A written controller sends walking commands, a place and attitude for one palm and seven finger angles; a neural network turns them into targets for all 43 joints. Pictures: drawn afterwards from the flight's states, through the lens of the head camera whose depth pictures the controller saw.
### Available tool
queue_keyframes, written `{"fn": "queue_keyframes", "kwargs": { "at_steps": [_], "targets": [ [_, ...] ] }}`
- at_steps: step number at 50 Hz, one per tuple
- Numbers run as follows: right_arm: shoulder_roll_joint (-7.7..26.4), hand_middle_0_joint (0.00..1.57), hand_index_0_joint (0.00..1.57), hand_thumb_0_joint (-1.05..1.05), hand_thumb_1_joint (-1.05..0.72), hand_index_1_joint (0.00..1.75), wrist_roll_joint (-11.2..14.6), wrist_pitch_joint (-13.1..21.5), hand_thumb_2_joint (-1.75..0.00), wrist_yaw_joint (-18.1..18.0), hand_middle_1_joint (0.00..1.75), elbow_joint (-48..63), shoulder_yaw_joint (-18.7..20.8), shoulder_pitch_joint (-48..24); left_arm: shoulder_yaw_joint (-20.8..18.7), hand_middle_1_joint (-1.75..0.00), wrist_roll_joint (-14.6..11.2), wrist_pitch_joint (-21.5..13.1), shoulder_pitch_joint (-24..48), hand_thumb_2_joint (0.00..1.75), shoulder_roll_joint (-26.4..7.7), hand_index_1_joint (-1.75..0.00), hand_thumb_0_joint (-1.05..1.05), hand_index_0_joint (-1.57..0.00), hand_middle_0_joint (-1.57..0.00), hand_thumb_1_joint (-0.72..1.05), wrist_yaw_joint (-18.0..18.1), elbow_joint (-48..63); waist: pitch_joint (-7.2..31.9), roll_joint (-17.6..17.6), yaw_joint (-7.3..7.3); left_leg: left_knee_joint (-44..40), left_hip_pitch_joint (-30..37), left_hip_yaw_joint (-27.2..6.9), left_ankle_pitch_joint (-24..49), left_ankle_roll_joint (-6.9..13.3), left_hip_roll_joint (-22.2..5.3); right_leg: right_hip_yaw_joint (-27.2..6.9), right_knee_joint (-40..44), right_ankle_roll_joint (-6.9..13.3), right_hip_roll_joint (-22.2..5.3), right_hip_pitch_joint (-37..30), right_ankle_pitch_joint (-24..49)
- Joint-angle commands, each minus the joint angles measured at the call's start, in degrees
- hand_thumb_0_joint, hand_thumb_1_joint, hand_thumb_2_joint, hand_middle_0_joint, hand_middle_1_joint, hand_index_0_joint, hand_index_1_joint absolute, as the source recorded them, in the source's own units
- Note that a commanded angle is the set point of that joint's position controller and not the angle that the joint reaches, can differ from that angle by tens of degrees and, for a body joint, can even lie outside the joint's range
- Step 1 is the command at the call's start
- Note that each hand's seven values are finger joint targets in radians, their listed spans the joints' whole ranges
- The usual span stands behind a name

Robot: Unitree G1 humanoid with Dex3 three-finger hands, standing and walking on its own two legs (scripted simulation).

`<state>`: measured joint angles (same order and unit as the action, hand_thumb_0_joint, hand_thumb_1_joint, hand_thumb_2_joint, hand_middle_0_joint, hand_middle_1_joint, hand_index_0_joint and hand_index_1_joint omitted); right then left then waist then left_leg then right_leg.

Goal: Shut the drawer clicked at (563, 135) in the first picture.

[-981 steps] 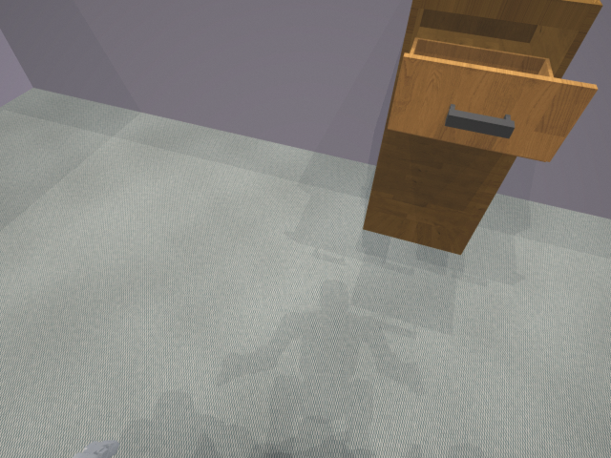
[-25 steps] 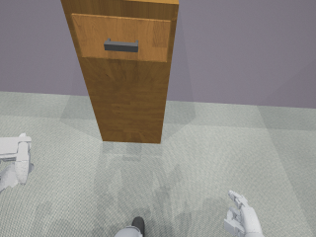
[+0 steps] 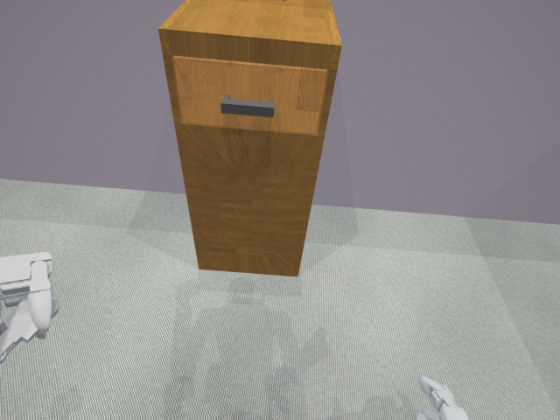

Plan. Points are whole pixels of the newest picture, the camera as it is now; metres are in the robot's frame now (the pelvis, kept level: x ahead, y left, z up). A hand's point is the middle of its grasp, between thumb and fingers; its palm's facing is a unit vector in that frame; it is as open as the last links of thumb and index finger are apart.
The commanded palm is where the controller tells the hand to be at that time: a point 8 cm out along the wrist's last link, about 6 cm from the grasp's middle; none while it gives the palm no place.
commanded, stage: stop stepping back and stand still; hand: left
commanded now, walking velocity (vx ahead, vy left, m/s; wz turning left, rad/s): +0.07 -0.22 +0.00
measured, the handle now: (248, 103) +0.84 +0.14 +0.05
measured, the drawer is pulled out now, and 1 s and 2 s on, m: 0.00 0.00 0.00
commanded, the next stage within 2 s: let the arm hang, fingers relaxed in 0.72 s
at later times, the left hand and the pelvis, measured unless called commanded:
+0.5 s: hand (97, 285) +0.21 +0.22 +0.17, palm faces +0.37 -0.82 -0.44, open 3.3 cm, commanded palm +0.15 +0.26 +0.19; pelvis +0.02 -0.02 +0.01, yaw -1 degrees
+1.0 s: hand (124, 412) +0.15 +0.23 -0.08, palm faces +0.08 -0.92 -0.38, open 3.1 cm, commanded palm none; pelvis +0.00 +0.00 +0.00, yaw +2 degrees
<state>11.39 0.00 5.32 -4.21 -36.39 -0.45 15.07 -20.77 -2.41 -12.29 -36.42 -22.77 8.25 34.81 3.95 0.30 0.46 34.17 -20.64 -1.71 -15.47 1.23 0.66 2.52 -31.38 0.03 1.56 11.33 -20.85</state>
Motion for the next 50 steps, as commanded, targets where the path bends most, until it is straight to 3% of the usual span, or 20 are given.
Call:
{"fn": "queue_keyframes", "kwargs": {
  "at_steps": [1, 2, 4, 7, 9, 11, 13, 15, 16, 19, 23, 25, 29, 34, 40, 41, 43, 44, 47, 50],
  "targets": [
    [6.20, 0.20, 0.20, 0.00, -0.90, 0.30, -0.29, 5.57, -0.90, -1.12, 0.30, 8.43, 1.93, -6.13, -5.15, -1.60, -0.54, -2.92, 10.88, 0.90, -9.24, -1.60, 0.00, -1.40, -1.40, 0.90, 0.58, 10.42, -2.33, -14.51, -2.11, -22.99, 11.97, -23.43, 4.42, 2.04, -13.43, -1.44, -7.74, -0.60, 0.61, 10.97, -4.17],
    [5.92, 0.20, 0.20, 0.00, -0.90, 0.30, -0.91, 6.06, -0.90, -0.67, 0.30, 8.22, 2.04, -6.52, -5.75, -1.60, -0.60, -3.13, 9.84, 0.90, -9.39, -1.60, 0.00, -1.40, -1.40, 0.90, 0.38, 12.37, -1.82, -14.21, -1.79, -26.84, 11.70, -26.91, -0.70, 1.40, -15.56, -4.16, -14.23, -0.51, 0.44, 11.71, -7.70],
    [5.86, 0.20, 0.20, 0.00, -0.90, 0.30, -0.86, 6.80, -0.90, 0.64, 0.30, 9.18, 2.29, -7.43, -5.52, -1.60, -0.35, -3.57, 5.19, 0.90, -9.02, -1.60, 0.00, -1.40, -1.40, 0.90, 0.58, 17.45, 1.51, -8.92, -0.56, -24.71, 14.07, -22.81, -1.08, 3.76, -15.84, -5.95, -14.04, 0.00, -1.09, 11.21, -4.44],
    [6.29, 0.20, 0.20, 0.00, -0.90, 0.30, -0.73, 5.66, -0.90, 1.81, 0.30, 9.77, 2.06, -8.00, -5.12, -1.60, 0.05, -1.92, -3.38, 0.90, -6.94, -1.60, 0.00, -1.40, -1.40, 0.90, 0.91, 14.95, 0.75, -10.60, -0.41, -26.40, 5.95, -12.37, -8.14, 3.40, -12.43, -1.00, -7.71, 0.00, 0.16, 3.11, -3.05],
    [6.56, 0.20, 0.20, 0.00, -0.90, 0.30, -0.98, 4.59, -0.90, 1.33, 0.30, 10.16, 2.21, -7.77, -7.11, -1.60, 0.06, -1.41, -4.84, 0.90, -8.44, -1.60, 0.00, -1.40, -1.40, 0.90, 1.46, 13.78, -0.35, -13.97, -0.64, -26.84, 1.41, -9.11, -13.94, 2.40, -10.92, 1.98, -2.13, 0.59, 1.27, -1.85, -3.48],
    [6.22, 0.20, 0.20, 0.00, -0.90, 0.30, -1.04, 2.89, -0.90, 0.63, 0.30, 10.13, 2.14, -7.70, -7.01, -1.60, 0.01, -0.72, -4.40, 0.90, -7.83, -1.60, 0.00, -1.40, -1.40, 0.90, 1.79, 9.72, -1.42, -11.09, -0.96, -23.73, -4.31, -7.25, -17.62, 1.56, -9.35, 2.91, 6.26, 1.38, 1.39, -8.73, -3.02],
    [5.92, 0.20, 0.20, 0.00, -0.90, 0.30, -0.98, 1.29, -0.90, 0.00, 0.30, 10.30, 2.52, -7.45, -7.39, -1.60, -0.02, -0.53, -2.42, 0.90, -8.54, -1.60, 0.00, -1.40, -1.40, 0.90, 1.62, 7.65, -2.07, -2.16, -1.50, -12.26, -6.03, -3.07, -12.61, 0.20, -4.88, -4.14, 14.54, 3.66, -3.69, -8.94, -2.79],
    [5.87, 0.20, 0.20, 0.00, -0.90, 0.30, -0.56, 0.83, -0.90, 0.14, 0.30, 9.65, 2.86, -7.11, -7.47, -1.60, -0.91, -0.90, 1.16, 0.90, -9.04, -1.60, 0.00, -1.40, -1.40, 0.90, 1.42, 7.92, -1.60, 7.33, -1.53, 4.29, -5.05, 0.24, -3.43, -0.99, -1.73, -19.78, 20.72, 8.76, -15.91, -2.07, -8.81],
    [6.24, 0.20, 0.20, 0.00, -0.90, 0.30, -0.06, 1.38, -0.90, 0.22, 0.30, 9.12, 3.13, -6.89, -7.31, -1.60, -0.84, -1.03, 2.29, 0.90, -8.61, -1.60, 0.00, -1.40, -1.40, 0.90, 1.58, 8.21, -1.93, 8.31, -1.42, 8.17, -3.70, 0.25, -2.69, -0.97, -2.02, -20.38, 19.86, 9.69, -17.46, 0.54, -7.12],
    [6.63, 0.20, 0.20, 0.00, -0.90, 0.30, 0.53, 2.23, -0.90, 0.06, 0.30, 8.96, 2.76, -8.19, -5.91, -1.60, -0.58, -1.92, 2.99, 0.90, -7.55, -1.60, 0.00, -1.40, -1.40, 0.90, 1.80, 9.24, -1.64, 3.60, -1.61, -0.12, 0.35, 1.05, 0.83, -0.42, -3.37, -11.36, 11.31, 7.34, -14.52, -2.40, 13.58],
    [7.07, 0.20, 0.20, 0.00, -0.90, 0.30, 0.47, 2.76, -0.90, -0.50, 0.30, 9.39, 2.68, -7.76, -6.65, -1.60, 0.10, -3.24, 0.86, 0.90, -8.56, -1.60, 0.00, -1.40, -1.40, 0.90, 1.43, 9.20, 0.04, -3.31, -0.52, -6.88, 12.67, -2.10, 29.68, 2.19, -6.35, -2.26, 2.78, -0.69, -5.02, -0.68, 27.93],
    [6.40, 0.20, 0.20, 0.00, -0.90, 0.30, 0.54, 2.36, -0.90, -0.24, 0.30, 9.47, 2.32, -7.88, -7.45, -1.60, 0.24, -3.86, 0.80, 0.90, -9.20, -1.60, 0.00, -1.40, -1.40, 0.90, 1.10, 9.70, 1.84, -4.58, -0.46, -5.37, 12.03, -3.00, 36.36, 2.14, -6.69, -1.81, 2.26, -1.05, -4.74, -3.05, 31.37],
    [6.92, 0.20, 0.20, 0.00, -0.90, 0.30, 0.91, 1.64, -0.90, 0.46, 0.30, 10.41, 3.13, -7.60, -7.69, -1.60, -0.47, -4.32, -2.51, 0.90, -8.50, -1.60, 0.00, -1.40, -1.40, 0.90, 0.80, 8.37, 3.04, -2.04, -0.65, -3.46, 9.42, -0.29, 30.77, 0.61, -4.93, -3.82, 5.20, 0.12, -6.77, -6.66, 36.35],
    [6.51, 0.20, 0.20, 0.00, -0.90, 0.30, 0.91, 0.50, -0.90, 0.54, 0.30, 11.13, 3.15, -7.78, -8.86, -1.60, -1.24, -4.19, -4.77, 0.90, -8.77, -1.60, 0.00, -1.40, -1.40, 0.90, 0.86, 7.36, 4.07, 0.13, -0.77, -4.22, 7.89, 0.81, 24.46, 0.23, -4.14, -4.96, 6.84, -0.09, -7.88, -8.14, 37.50],
    [6.70, 0.20, 0.20, 0.00, -0.90, 0.30, 0.73, 0.47, -0.90, -0.06, 0.30, 11.47, 2.74, -8.16, -6.64, -1.60, -1.07, -3.46, -2.11, 0.90, -7.92, -1.60, 0.00, -1.40, -1.40, 0.90, 0.81, 8.10, 2.54, -2.91, -0.75, -6.67, 10.88, -0.59, 24.82, 0.62, -4.87, -4.11, 8.53, -0.27, -6.11, -4.54, 29.70],
    [17.84, 0.20, 0.20, 0.00, -0.90, 0.30, 1.05, 3.06, -0.90, 5.16, 0.30, -0.94, 5.69, -11.59, 15.06, -1.60, 4.69, 5.66, 8.50, 0.90, -2.95, -1.60, 0.00, -1.40, -1.40, 0.90, -7.08, -38.31, -1.77, -2.83, -2.36, 2.18, 6.25, -2.34, 26.06, 1.04, -6.26, -0.89, -0.39, 2.08, -10.74, 3.73, 31.92],
    [12.31, 0.20, 0.20, 0.00, -0.90, 0.30, 0.13, -1.17, -0.90, 4.80, 0.30, -1.03, 4.79, -5.43, 14.24, -1.51, 4.42, 10.59, 10.00, 0.90, 0.99, -1.51, 0.00, -1.32, -1.32, 0.90, -8.14, -42.44, 0.89, 0.44, -1.12, 0.46, 5.00, -4.12, 12.81, 2.14, -6.49, -3.54, 1.66, 2.92, -9.36, 6.09, 15.33],
    [11.43, 0.20, 0.20, 0.00, -0.90, 0.30, -0.43, -1.95, -0.90, 4.66, 0.30, -0.87, 4.24, -4.99, 15.03, -1.47, 4.72, 10.96, 13.21, 0.90, 1.00, -1.47, 0.00, -1.28, -1.28, 0.90, -8.24, -45.36, -0.23, 6.43, -1.10, 0.05, 3.41, -5.24, 11.46, 2.57, -6.29, -3.78, 2.30, 3.13, -8.63, 6.36, 12.18],
    [11.39, 0.20, 0.20, 0.00, -0.90, 0.30, -1.31, -3.67, -0.90, 4.14, 0.30, -1.93, 3.57, -5.58, 15.71, -1.34, 4.54, 11.58, 19.27, 0.90, 0.16, -1.34, 0.00, -1.16, -1.16, 0.90, -8.12, -55.27, -3.02, 14.28, -1.26, 2.90, 3.03, -3.55, 11.92, 2.17, -3.14, -5.12, 5.38, 5.63, -11.58, 6.22, 15.37],
    [8.40, 0.20, 0.20, 0.00, -0.90, 0.30, -1.91, -5.35, -0.90, 3.84, 0.30, -6.23, 2.36, -4.21, 17.36, -1.21, 3.94, 12.99, 22.23, 0.90, 2.37, -1.21, 0.00, -1.04, -1.04, 0.90, -7.35, -66.49, -4.05, 4.50, -1.75, -0.89, 5.56, -4.39, 15.83, 1.79, -3.99, -3.42, 4.18, 5.11, -10.36, 5.44, 12.34]
  ]
}}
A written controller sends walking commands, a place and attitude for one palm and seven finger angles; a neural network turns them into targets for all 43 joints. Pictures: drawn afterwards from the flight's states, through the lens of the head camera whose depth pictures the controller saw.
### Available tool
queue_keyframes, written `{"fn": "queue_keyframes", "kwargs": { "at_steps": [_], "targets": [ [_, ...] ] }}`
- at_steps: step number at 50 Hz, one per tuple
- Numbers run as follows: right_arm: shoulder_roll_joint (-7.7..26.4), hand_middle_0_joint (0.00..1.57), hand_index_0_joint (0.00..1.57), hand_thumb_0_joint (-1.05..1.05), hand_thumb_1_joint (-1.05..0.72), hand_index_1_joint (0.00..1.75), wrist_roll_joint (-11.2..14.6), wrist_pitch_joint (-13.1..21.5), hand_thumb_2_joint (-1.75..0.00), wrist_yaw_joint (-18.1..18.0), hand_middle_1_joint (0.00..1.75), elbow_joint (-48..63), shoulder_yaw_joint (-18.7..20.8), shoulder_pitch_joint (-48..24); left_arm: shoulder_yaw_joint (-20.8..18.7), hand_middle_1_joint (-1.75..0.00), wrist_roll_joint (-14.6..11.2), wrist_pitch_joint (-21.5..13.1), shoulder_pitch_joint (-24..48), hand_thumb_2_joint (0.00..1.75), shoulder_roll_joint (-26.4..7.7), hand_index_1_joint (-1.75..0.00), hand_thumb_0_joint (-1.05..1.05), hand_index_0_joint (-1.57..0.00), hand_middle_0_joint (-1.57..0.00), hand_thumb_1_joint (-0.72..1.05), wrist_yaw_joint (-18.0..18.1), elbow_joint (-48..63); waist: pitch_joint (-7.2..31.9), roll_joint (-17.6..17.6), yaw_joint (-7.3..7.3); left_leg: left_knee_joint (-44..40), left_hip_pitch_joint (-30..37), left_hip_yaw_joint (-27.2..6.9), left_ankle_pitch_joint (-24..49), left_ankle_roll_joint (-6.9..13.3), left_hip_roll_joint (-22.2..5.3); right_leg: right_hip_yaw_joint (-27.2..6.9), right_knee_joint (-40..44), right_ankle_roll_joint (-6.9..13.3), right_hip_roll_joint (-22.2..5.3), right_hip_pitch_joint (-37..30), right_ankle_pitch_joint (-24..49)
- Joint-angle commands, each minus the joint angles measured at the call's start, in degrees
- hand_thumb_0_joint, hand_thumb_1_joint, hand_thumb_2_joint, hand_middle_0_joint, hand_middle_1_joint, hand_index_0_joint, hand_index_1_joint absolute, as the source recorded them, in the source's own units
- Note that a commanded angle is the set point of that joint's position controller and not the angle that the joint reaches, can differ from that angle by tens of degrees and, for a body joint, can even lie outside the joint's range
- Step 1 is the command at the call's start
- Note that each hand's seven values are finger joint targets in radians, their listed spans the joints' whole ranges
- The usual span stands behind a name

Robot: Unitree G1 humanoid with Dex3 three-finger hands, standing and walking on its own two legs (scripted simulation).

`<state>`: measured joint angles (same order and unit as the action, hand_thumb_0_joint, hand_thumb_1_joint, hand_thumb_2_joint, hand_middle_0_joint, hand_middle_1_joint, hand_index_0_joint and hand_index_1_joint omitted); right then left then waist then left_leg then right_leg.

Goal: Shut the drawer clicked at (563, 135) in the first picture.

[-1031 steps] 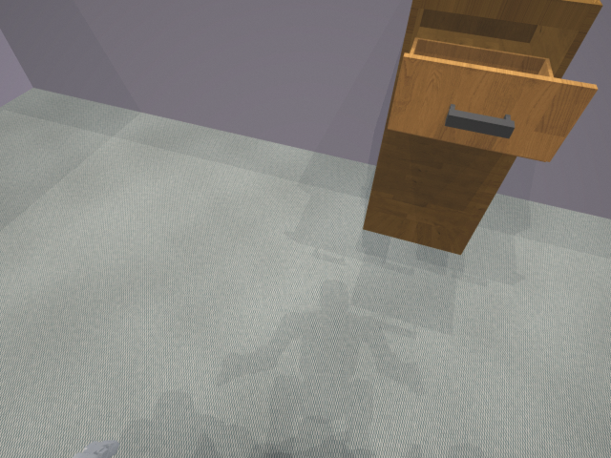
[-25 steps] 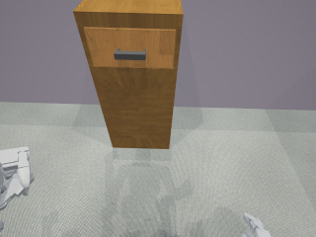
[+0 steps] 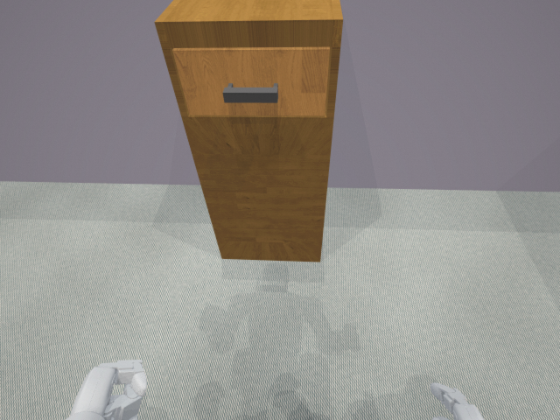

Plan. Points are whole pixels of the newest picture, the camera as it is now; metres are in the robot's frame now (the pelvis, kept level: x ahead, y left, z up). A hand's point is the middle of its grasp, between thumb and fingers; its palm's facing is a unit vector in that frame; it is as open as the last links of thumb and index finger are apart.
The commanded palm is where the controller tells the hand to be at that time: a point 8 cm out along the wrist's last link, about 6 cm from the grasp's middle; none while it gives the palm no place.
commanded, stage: let the arm hang, fingers relaxed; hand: left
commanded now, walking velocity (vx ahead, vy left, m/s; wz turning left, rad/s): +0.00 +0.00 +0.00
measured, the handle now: (252, 90) +0.85 +0.12 +0.05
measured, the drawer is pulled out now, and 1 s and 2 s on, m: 0.00 0.00 0.00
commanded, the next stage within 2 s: look to check the result in 0.92 s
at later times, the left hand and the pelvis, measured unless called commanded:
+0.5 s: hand out of the picture -0.09 +0.18 -0.15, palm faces +0.04 -0.98 -0.20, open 6.4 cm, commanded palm none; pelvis -0.01 +0.02 +0.02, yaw +0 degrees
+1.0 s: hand out of the picture -0.02 +0.16 -0.16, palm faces +0.04 -0.99 -0.16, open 7.4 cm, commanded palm none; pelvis +0.00 +0.00 +0.02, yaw -1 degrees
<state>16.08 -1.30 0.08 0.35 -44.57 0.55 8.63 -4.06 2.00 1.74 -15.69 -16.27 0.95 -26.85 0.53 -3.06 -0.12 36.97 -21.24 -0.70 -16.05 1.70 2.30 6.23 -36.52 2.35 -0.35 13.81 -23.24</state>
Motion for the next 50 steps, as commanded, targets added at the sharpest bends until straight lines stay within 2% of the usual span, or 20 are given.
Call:
{"fn": "queue_keyframes", "kwargs": {
  "at_steps": [1, 2, 3, 4, 5, 7, 8, 10, 14, 17, 21, 24, 30, 35, 38, 39, 41, 47, 50],
  "targets": [
    [3.67, 0.20, 0.20, 0.00, -0.90, 0.30, -0.73, -0.27, -0.90, -0.85, 0.30, 0.38, 0.89, 1.87, 0.98, -1.17, -0.70, -0.78, 1.29, 0.90, -3.64, -1.17, 0.00, -1.00, -1.00, 0.90, 0.08, -8.45, -1.38, 1.83, -0.48, -7.39, 4.74, -7.91, 16.84, 1.96, -6.64, -6.51, 8.66, 1.53, -6.45, 1.14, 11.94],
    [3.65, 0.20, 0.20, 0.00, -0.90, 0.30, -0.76, -0.17, -0.90, -1.03, 0.30, -0.88, 0.59, 1.58, 1.17, -1.12, -0.91, -0.71, 0.48, 0.90, -3.50, -1.12, 0.00, -0.96, -0.96, 0.90, 0.22, -11.99, -1.74, -2.30, 0.35, -10.52, 2.48, -10.11, 16.08, 2.77, -7.51, -6.13, 8.90, 0.49, -4.93, -2.29, 9.83],
    [3.54, 0.20, 0.20, 0.00, -0.90, 0.30, -0.59, -0.14, -0.90, -1.26, 0.30, -2.31, 0.35, 1.36, 1.30, -1.08, -1.09, -0.79, -0.59, 0.90, -3.48, -1.08, 0.00, -0.92, -0.92, 0.90, 0.30, -15.53, -1.36, -4.05, 0.99, -12.29, 1.34, -10.98, 14.49, 3.04, -7.83, -6.37, 10.06, 0.23, -4.43, -5.03, 8.49],
    [3.51, 0.20, 0.20, 0.00, -0.90, 0.30, -0.37, -0.19, -0.90, -1.48, 0.30, -3.36, 0.27, 1.47, 1.44, -1.04, -1.15, -0.87, -1.03, 0.90, -3.91, -1.04, 0.00, -0.88, -0.88, 0.90, 0.32, -18.34, -1.69, -2.39, 1.41, -12.99, 1.08, -11.11, 12.79, 2.83, -7.66, -6.42, 11.60, 0.35, -4.39, -6.41, 7.93],
    [2.79, 0.20, 0.20, 0.00, -0.90, 0.30, -0.23, -0.21, -0.90, -1.71, 0.30, -5.04, 0.17, 1.90, 1.56, -0.99, -1.31, -1.06, -1.74, 0.90, -2.72, -0.99, 0.00, -0.84, -0.84, 0.90, 0.23, -21.31, -1.05, -3.45, 1.31, -13.29, 1.94, -9.94, 10.45, 2.40, -7.17, -6.98, 13.16, 0.80, -5.16, -6.91, 7.88],
    [0.78, 0.20, 0.20, 0.00, -0.90, 0.30, -0.22, -0.46, -0.90, -2.11, 0.30, -7.94, 0.14, 3.82, 1.48, -0.91, -1.48, -1.27, -2.98, 0.90, -1.13, -0.91, 0.00, -0.76, -0.76, 0.90, 0.28, -25.93, -0.61, -8.05, 0.86, -14.22, 3.59, -8.75, 7.00, 1.78, -6.67, -7.10, 15.00, 1.55, -5.62, -6.93, 7.33],
    [0.06, 0.20, 0.20, 0.00, -0.90, 0.30, -0.24, -0.51, -0.90, -2.30, 0.30, -8.94, 0.13, 4.95, 1.31, -0.86, -1.39, -1.31, -3.40, 0.90, -0.52, -0.86, 0.00, -0.72, -0.72, 0.90, 0.29, -27.54, -0.51, -8.29, 0.77, -15.15, 3.67, -9.23, 5.90, 1.92, -6.84, -6.89, 15.31, 1.66, -5.27, -7.42, 7.32],
    [-0.21, 0.20, 0.20, 0.00, -0.90, 0.30, 0.06, -0.67, -0.90, -2.50, 0.30, -10.93, 0.31, 6.90, 1.84, -0.78, -1.49, -1.47, -4.45, 0.90, -0.16, -0.78, 0.00, -0.64, -0.64, 0.90, 0.23, -30.55, -0.26, -4.44, 0.64, -15.51, 5.04, -9.18, 5.30, 1.95, -7.20, -6.30, 16.80, 1.52, -5.35, -7.40, 7.26],
    [-0.71, 0.20, 0.20, 0.00, -0.90, 0.30, 0.46, -0.66, -0.90, -2.75, 0.30, -14.32, 0.48, 9.92, 2.54, -0.60, -1.58, -1.78, -6.01, 0.90, 0.76, -0.60, 0.00, -0.48, -0.48, 0.90, 0.41, -34.92, -2.37, 1.17, 0.34, -16.29, 7.14, -8.94, 6.90, 1.98, -7.26, -5.75, 18.05, 1.41, -5.28, -5.62, 7.49],
    [-1.88, 0.20, 0.20, 0.00, -0.90, 0.30, 0.47, -0.81, -0.90, -2.90, 0.30, -16.48, 0.35, 11.53, 2.94, -0.47, -1.68, -1.69, -7.27, 0.90, 2.07, -0.47, 0.00, -0.36, -0.36, 0.90, 0.65, -37.15, -5.07, 1.95, 0.02, -17.36, 7.20, -8.42, 4.57, 1.89, -7.20, -5.69, 18.62, 1.30, -5.31, -3.61, 5.46],
    [-2.64, 0.20, 0.20, 0.00, -0.90, 0.30, 0.37, -0.87, -0.90, -3.00, 0.30, -17.92, 0.35, 12.63, 2.98, -0.30, -1.61, -1.55, -9.12, 0.90, 3.10, -0.30, 0.00, -0.20, -0.20, 0.90, 0.88, -38.92, -6.39, 2.28, 0.07, -19.51, 6.08, -9.11, -0.15, 2.03, -7.22, -5.68, 18.03, 1.09, -4.81, -2.70, 3.29],
    [-2.98, 0.20, 0.20, 0.00, -0.90, 0.30, 0.39, -0.77, -0.90, -3.01, 0.30, -18.37, 0.48, 12.99, 2.86, -0.30, -1.44, -1.59, -10.32, 0.90, 3.61, -0.30, 0.00, -0.20, -0.20, 0.90, 1.07, -39.45, -6.55, 2.35, 0.38, -19.78, 5.76, -8.83, -0.63, 2.07, -7.01, -5.58, 17.68, 0.99, -4.82, -2.52, 3.24],
    [-4.97, 0.20, 0.20, 0.00, -0.90, 0.30, 0.26, -0.78, -0.90, -2.96, 0.30, -19.40, 0.44, 13.81, 2.77, -0.30, -1.42, -1.76, -10.24, 0.90, 5.06, -0.30, 0.00, -0.20, -0.20, 0.90, 1.34, -39.62, -8.71, 3.21, -0.04, -19.11, 5.29, -7.60, 0.36, 1.81, -6.38, -5.93, 17.71, 0.93, -5.01, -0.40, 2.80],
    [-5.66, 0.20, 0.20, 0.00, -0.90, 0.30, 0.25, -0.46, -0.90, -2.97, 0.30, -19.62, 0.39, 13.88, 2.65, -0.30, -1.49, -2.12, -10.05, 0.90, 5.64, -0.30, 0.00, -0.20, -0.20, 0.90, 1.48, -39.36, -7.94, 3.00, 0.03, -17.63, 6.35, -6.51, 4.41, 1.62, -6.07, -6.39, 17.80, 0.97, -5.47, -0.73, 4.88],
    [-5.89, 0.20, 0.20, 0.00, -0.90, 0.30, 0.23, -0.23, -0.90, -3.06, 0.30, -19.83, 0.35, 13.96, 2.56, -0.30, -1.57, -2.26, -9.31, 0.90, 5.80, -0.30, 0.00, -0.20, -0.20, 0.90, 1.51, -39.04, -7.72, 1.52, -0.02, -17.20, 6.60, -6.30, 6.64, 1.54, -6.16, -6.50, 17.66, 0.97, -5.52, -1.36, 6.59],
    [-5.78, 0.20, 0.20, 0.00, -0.90, 0.30, 0.33, -0.21, -0.90, -3.09, 0.30, -19.70, 0.36, 14.13, 2.52, -0.30, -1.55, -2.28, -9.38, 0.90, 5.58, -0.30, 0.00, -0.20, -0.20, 0.90, 1.58, -38.89, -7.44, 2.53, 0.07, -16.94, 6.75, -6.39, 7.70, 1.58, -6.33, -6.46, 17.59, 1.00, -5.34, -1.72, 7.02],
    [-5.96, 0.20, 0.20, 0.00, -0.90, 0.30, 0.29, -0.15, -0.90, -3.10, 0.30, -19.77, 0.32, 13.96, 2.51, -0.30, -1.60, -2.30, -9.07, 0.90, 5.85, -0.30, 0.00, -0.20, -0.20, 0.90, 1.55, -38.92, -7.86, 2.26, 0.07, -16.70, 6.57, -5.97, 8.11, 1.49, -6.24, -6.45, 17.88, 0.97, -5.71, -1.87, 7.40],
    [-5.86, 0.20, 0.20, 0.00, -0.90, 0.30, 0.36, 0.12, -0.90, -3.22, 0.30, -19.99, 0.26, 13.87, 2.45, -0.30, -1.72, -2.56, -8.44, 0.90, 5.72, -0.30, 0.00, -0.20, -0.20, 0.90, 1.61, -38.76, -5.83, 2.00, 0.03, -15.42, 8.45, -5.32, 13.18, 1.33, -6.43, -6.56, 17.81, 0.87, -6.01, -3.68, 11.48],
    [-5.77, 0.20, 0.20, 0.00, -0.90, 0.30, 0.42, 0.09, -0.90, -3.29, 0.30, -20.23, 0.25, 13.99, 2.43, -0.30, -1.77, -2.59, -8.17, 0.90, 5.61, -0.30, 0.00, -0.20, -0.20, 0.90, 1.72, -38.66, -6.01, 3.25, -0.08, -15.05, 8.78, -5.19, 14.27, 1.25, -6.61, -6.24, 17.98, 0.83, -6.08, -4.19, 12.38]
  ]
}}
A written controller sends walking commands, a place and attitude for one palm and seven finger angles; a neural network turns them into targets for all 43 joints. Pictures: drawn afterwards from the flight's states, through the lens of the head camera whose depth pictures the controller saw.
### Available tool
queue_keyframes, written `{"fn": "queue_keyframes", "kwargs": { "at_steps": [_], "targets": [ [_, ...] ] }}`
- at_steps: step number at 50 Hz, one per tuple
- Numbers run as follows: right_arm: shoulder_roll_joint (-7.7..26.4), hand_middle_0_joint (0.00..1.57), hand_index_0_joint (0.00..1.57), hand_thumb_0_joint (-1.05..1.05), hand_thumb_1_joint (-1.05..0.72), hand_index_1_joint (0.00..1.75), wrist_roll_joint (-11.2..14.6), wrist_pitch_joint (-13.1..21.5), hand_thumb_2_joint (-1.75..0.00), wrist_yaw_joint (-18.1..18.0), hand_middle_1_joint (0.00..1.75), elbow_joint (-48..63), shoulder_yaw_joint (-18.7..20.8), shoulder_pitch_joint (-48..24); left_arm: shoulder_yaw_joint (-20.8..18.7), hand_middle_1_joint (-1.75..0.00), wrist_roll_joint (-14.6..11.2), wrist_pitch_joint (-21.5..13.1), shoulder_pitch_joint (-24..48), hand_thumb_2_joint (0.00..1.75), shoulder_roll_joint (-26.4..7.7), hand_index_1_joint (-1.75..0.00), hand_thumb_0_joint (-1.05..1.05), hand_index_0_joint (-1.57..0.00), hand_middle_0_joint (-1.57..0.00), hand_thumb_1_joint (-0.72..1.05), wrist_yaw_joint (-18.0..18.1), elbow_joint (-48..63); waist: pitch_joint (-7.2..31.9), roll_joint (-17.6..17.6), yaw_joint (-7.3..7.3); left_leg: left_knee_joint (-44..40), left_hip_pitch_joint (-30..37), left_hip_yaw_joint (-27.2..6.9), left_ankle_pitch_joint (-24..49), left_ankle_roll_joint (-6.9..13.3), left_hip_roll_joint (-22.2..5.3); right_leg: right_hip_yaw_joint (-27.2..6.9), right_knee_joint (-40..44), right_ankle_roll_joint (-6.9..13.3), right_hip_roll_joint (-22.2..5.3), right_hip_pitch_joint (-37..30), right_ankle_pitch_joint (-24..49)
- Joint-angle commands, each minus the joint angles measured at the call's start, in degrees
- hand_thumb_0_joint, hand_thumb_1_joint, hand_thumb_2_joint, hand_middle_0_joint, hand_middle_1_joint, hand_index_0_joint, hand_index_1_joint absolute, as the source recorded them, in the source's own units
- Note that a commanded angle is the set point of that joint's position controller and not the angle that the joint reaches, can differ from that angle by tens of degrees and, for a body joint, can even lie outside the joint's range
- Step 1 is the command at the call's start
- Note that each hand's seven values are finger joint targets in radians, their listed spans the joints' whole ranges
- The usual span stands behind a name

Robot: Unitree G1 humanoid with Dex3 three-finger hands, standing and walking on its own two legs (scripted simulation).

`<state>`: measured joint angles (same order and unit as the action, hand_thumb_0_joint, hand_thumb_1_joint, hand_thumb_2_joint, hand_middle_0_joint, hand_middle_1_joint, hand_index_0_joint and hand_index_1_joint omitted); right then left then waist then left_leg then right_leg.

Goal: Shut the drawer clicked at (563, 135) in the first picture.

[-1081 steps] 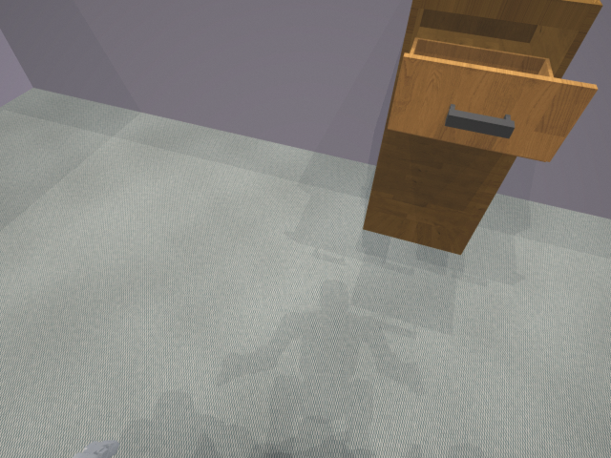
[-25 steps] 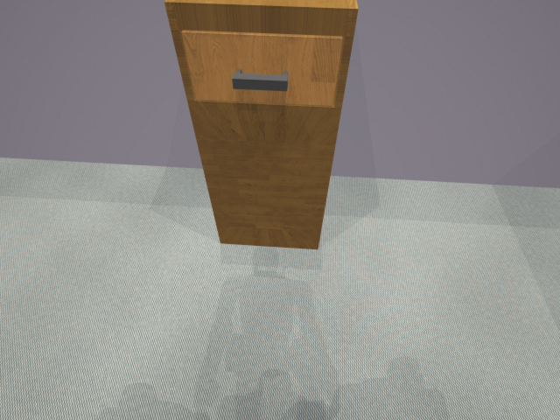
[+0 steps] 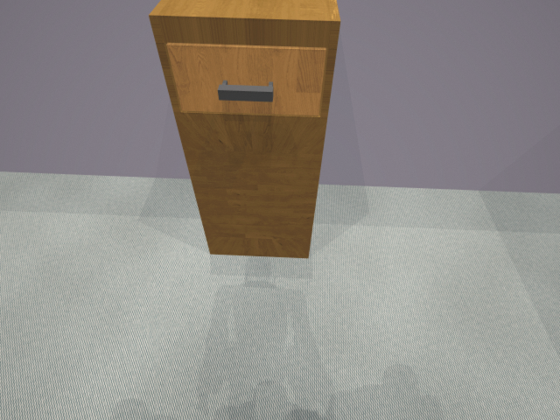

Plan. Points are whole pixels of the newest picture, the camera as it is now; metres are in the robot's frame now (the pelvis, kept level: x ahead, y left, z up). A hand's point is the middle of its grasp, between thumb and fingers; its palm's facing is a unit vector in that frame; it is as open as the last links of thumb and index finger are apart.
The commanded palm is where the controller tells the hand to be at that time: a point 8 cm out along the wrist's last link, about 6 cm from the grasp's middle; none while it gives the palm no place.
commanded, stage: look to check the result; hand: left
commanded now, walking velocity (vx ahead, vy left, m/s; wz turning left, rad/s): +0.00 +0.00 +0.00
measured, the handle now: (246, 88) +0.84 +0.13 +0.03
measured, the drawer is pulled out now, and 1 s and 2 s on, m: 0.00 0.00 0.00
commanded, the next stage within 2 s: stand and wait in 0.50 s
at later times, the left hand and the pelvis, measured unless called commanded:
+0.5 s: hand out of the picture -0.02 +0.14 -0.18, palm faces +0.06 -0.98 -0.17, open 7.4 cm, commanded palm none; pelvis +0.01 -0.01 +0.00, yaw +0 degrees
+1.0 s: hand out of the picture +0.00 +0.14 -0.17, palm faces +0.05 -0.98 -0.19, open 7.4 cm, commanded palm none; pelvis +0.02 -0.02 +0.00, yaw +0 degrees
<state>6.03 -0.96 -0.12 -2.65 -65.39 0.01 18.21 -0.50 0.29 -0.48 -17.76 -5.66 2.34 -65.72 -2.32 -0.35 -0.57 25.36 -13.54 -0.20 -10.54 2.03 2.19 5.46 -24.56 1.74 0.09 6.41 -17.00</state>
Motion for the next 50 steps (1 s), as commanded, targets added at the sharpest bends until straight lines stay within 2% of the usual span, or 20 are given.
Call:
{"fn": "queue_keyframes", "kwargs": {
  "at_steps": [1, 11, 14, 24, 30, 34, 38, 44, 46, 50],
  "targets": [
    [4.35, 0.20, 0.20, 0.00, -0.90, 0.30, 0.09, 0.27, -0.90, -0.28, 0.30, 0.50, 0.73, 4.42, -1.09, -0.30, -0.08, -0.32, -5.96, 0.90, -5.07, -0.30, 0.00, -0.20, -0.20, 0.90, 0.33, 0.25, -3.44, 0.08, 0.36, -3.52, 0.95, -5.67, 8.62, 0.90, -6.47, -5.61, 6.09, 1.42, -6.53, 3.22, 6.05],
    [4.72, 0.20, 0.20, 0.00, -0.90, 0.30, 0.09, 0.03, -0.90, -0.31, 0.30, 0.34, 0.68, 3.80, -0.96, -0.30, -0.12, -0.21, -5.85, 0.90, -5.29, -0.30, 0.00, -0.20, -0.20, 0.90, 0.28, 0.04, -4.30, 0.25, 0.23, -3.77, 1.55, -5.73, 7.41, 0.82, -6.57, -5.72, 6.78, 1.39, -6.27, 3.68, 4.65],
    [5.11, 0.20, 0.20, 0.00, -0.90, 0.30, 0.14, 0.22, -0.90, -0.38, 0.30, 0.46, 0.69, 3.38, -1.05, -0.30, -0.08, -0.34, -6.33, 0.90, -5.42, -0.30, 0.00, -0.20, -0.20, 0.90, 0.29, 0.02, -3.02, 0.05, 0.44, -3.39, 2.51, -5.59, 9.50, 0.90, -6.65, -5.69, 6.60, 1.28, -6.37, 2.86, 6.75],
    [5.33, 0.20, 0.20, 0.00, -0.90, 0.30, 0.21, 0.22, -0.90, -0.52, 0.30, 0.24, 0.72, 2.56, -1.06, -0.30, -0.07, -0.45, -6.28, 0.90, -5.56, -0.30, 0.00, -0.20, -0.20, 0.90, 0.38, -0.12, -3.37, 0.78, 0.48, -2.98, 3.17, -5.17, 10.91, 0.76, -6.71, -5.49, 6.89, 1.02, -6.54, 2.30, 9.77],
    [5.25, 0.20, 0.20, 0.00, -0.90, 0.30, 0.15, 0.35, -0.90, -0.60, 0.30, 0.10, 0.71, 2.50, -1.20, -0.30, -0.11, -0.48, -6.09, 0.90, -5.76, -0.30, 0.00, -0.20, -0.20, 0.90, 0.40, 0.06, -3.04, 0.00, 0.51, -2.74, 3.11, -4.93, 11.81, 0.69, -6.70, -5.36, 6.81, 0.90, -6.85, 1.10, 12.12],
    [5.60, 0.20, 0.20, 0.00, -0.90, 0.30, 0.22, 0.16, -0.90, -0.62, 0.30, 0.15, 0.79, 2.35, -1.18, -0.30, -0.07, -0.50, -5.74, 0.90, -5.94, -0.30, 0.00, -0.20, -0.20, 0.90, 0.41, 0.13, -3.70, 1.03, 0.40, -2.81, 3.31, -4.84, 10.78, 0.49, -6.69, -5.47, 7.21, 0.84, -6.64, 1.70, 11.48],
    [5.48, 0.20, 0.20, 0.00, -0.90, 0.30, 0.17, 0.21, -0.90, -0.62, 0.30, 0.02, 0.68, 2.31, -1.15, -0.30, -0.17, -0.47, -5.68, 0.90, -6.04, -0.30, 0.00, -0.20, -0.20, 0.90, 0.36, 0.18, -3.71, 0.08, 0.43, -2.82, 3.32, -4.66, 10.84, 0.44, -6.65, -5.71, 7.26, 0.78, -6.84, 1.31, 12.47],
    [6.16, 0.20, 0.20, 0.00, -0.90, 0.30, 0.22, 0.24, -0.90, -0.67, 0.30, 0.21, 0.88, 2.33, -1.34, -0.30, -0.11, -0.58, -5.34, 0.90, -6.62, -0.30, 0.00, -0.20, -0.20, 0.90, 0.41, 0.44, -2.84, 0.95, 0.40, -2.68, 3.70, -4.57, 11.18, 0.38, -6.80, -5.78, 7.27, 0.69, -6.64, 0.67, 13.22],
    [5.80, 0.20, 0.20, 0.00, -0.90, 0.30, 0.16, 0.24, -0.90, -0.65, 0.30, 0.01, 0.75, 2.44, -1.25, -0.30, -0.20, -0.50, -5.09, 0.90, -6.47, -0.30, 0.00, -0.20, -0.20, 0.90, 0.34, 0.42, -3.43, -0.01, 0.35, -3.01, 3.35, -4.47, 10.76, 0.30, -6.87, -5.68, 7.31, 0.83, -6.72, 0.75, 12.55],
    [5.96, 0.20, 0.20, 0.00, -0.90, 0.30, 0.22, 0.27, -0.90, -0.68, 0.30, 0.10, 0.78, 2.25, -1.41, -0.30, -0.18, -0.53, -5.24, 0.90, -6.83, -0.30, 0.00, -0.20, -0.20, 0.90, 0.35, 0.45, -3.43, 1.12, 0.51, -2.73, 3.33, -4.30, 10.67, 0.29, -6.79, -5.68, 7.44, 0.48, -6.80, 0.53, 13.58]
  ]
}}
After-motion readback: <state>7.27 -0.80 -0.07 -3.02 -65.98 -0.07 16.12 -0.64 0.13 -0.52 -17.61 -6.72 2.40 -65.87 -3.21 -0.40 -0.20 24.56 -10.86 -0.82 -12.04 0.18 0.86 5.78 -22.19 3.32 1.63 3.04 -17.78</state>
